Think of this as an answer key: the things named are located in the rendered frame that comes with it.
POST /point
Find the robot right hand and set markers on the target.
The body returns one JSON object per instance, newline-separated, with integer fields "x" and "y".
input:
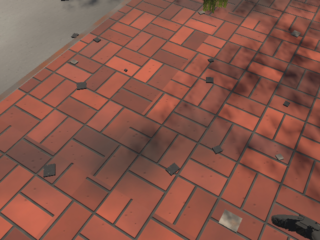
{"x": 301, "y": 224}

